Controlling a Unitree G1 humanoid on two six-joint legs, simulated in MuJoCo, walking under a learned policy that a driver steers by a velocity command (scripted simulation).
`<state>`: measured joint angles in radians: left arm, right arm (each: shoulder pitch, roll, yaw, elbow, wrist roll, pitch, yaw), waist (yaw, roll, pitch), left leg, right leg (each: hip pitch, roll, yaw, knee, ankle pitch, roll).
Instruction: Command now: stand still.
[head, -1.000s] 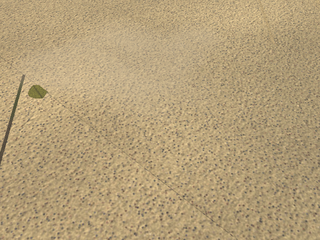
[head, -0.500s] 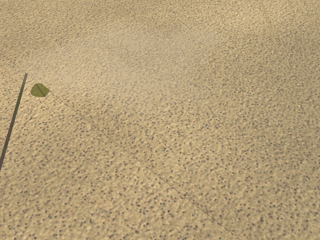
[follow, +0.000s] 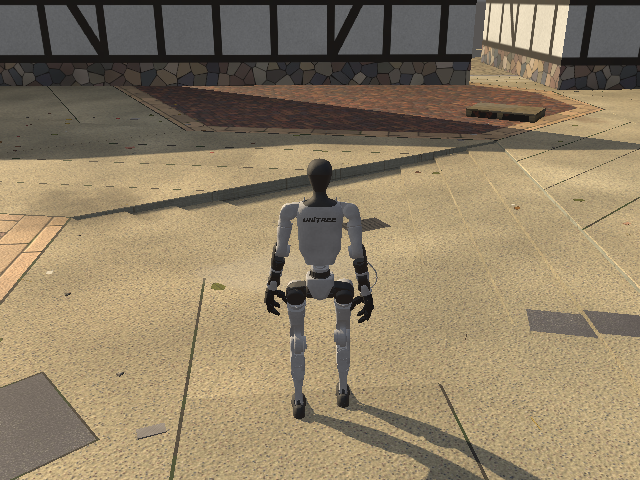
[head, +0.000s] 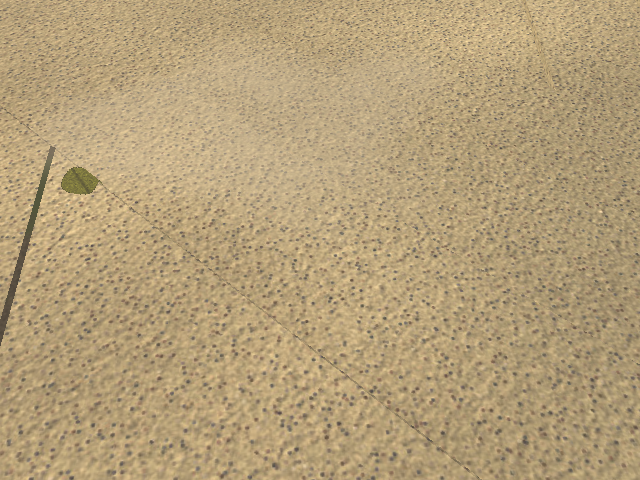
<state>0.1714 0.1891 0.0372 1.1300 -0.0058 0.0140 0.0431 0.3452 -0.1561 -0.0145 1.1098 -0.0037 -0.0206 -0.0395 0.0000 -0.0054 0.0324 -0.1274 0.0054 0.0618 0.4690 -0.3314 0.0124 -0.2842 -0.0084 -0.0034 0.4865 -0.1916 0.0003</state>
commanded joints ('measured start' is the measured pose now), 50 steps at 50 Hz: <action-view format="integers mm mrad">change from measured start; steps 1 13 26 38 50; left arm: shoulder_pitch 24 35 48 60 -43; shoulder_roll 94 91 87 84 65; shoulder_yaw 13 13 12 12 23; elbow -23 -22 -20 -18 -105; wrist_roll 0 -1 -2 -2 -35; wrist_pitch -5 -5 -5 -5 -110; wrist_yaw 3 5 6 8 -55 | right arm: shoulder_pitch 96 111 124 132 116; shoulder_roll -83 -79 -74 -71 -193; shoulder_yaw -13 -13 -14 -15 -69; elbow -7 -12 -17 -21 -74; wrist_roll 0 1 1 2 32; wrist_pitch -3 -4 -5 -6 -48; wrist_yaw -2 -2 -1 1 14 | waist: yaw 0 0 0 1 -11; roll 12 12 13 13 109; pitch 17 21 25 29 126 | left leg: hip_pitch -140 -139 -138 -137 -39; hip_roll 41 40 40 39 243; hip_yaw -42 -44 -46 -48 -228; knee -115 -116 -119 -121 -262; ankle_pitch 114 123 129 136 -96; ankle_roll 16 18 21 23 170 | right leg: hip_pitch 110 111 111 111 -170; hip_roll -32 -32 -32 -33 -35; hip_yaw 35 34 33 32 -90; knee -46 -43 -41 -40 179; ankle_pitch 156 161 162 163 -183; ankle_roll -43 -40 -36 -32 -68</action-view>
